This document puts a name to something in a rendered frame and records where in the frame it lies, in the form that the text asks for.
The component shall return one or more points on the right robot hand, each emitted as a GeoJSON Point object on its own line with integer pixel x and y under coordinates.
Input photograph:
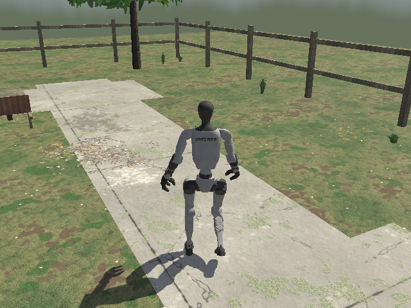
{"type": "Point", "coordinates": [233, 177]}

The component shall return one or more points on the left robot forearm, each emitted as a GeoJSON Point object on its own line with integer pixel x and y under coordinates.
{"type": "Point", "coordinates": [170, 169]}

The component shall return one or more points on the right robot forearm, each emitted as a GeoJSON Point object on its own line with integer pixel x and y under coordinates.
{"type": "Point", "coordinates": [234, 165]}

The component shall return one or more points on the left robot hand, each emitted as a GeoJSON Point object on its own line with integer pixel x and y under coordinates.
{"type": "Point", "coordinates": [165, 182]}

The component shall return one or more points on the left robot foot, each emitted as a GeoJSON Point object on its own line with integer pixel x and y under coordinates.
{"type": "Point", "coordinates": [189, 250]}

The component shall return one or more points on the right robot upper arm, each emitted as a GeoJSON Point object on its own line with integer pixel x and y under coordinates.
{"type": "Point", "coordinates": [229, 146]}

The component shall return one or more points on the humanoid robot torso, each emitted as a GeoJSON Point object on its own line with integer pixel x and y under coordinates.
{"type": "Point", "coordinates": [206, 154]}

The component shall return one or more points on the left robot upper arm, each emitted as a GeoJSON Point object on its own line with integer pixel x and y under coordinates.
{"type": "Point", "coordinates": [181, 145]}

